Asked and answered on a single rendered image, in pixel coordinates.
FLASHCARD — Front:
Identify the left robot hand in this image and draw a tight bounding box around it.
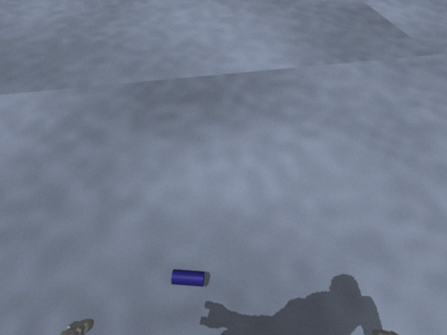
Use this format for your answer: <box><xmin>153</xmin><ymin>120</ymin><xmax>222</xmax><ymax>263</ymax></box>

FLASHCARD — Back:
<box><xmin>60</xmin><ymin>319</ymin><xmax>94</xmax><ymax>335</ymax></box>

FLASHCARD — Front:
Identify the can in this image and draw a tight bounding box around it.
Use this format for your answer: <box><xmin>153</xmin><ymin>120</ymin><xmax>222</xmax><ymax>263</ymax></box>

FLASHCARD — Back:
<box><xmin>171</xmin><ymin>269</ymin><xmax>205</xmax><ymax>287</ymax></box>

